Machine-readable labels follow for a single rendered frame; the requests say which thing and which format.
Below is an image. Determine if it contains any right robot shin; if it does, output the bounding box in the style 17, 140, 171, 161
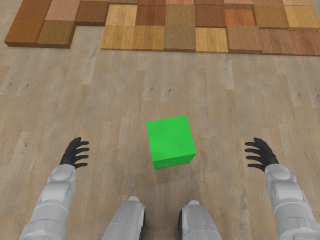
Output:
182, 200, 200, 240

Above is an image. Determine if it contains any carton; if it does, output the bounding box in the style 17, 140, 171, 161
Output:
146, 115, 196, 169

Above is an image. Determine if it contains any robot left hand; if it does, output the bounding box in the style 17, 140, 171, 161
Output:
59, 137, 90, 169

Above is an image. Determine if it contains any left robot forearm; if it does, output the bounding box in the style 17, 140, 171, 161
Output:
19, 164, 76, 240

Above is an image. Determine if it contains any robot right hand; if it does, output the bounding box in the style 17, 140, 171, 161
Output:
244, 137, 279, 172

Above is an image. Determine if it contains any robot left thigh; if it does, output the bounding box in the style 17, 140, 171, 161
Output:
101, 200, 145, 240

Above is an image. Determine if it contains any right robot forearm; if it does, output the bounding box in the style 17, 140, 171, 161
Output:
264, 163, 320, 240

